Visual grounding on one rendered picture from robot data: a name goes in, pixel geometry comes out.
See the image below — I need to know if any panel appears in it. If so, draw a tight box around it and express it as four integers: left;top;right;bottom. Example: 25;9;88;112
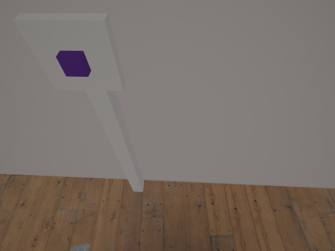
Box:
13;13;144;192

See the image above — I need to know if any button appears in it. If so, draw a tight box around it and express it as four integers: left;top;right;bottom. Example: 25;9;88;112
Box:
56;51;91;77

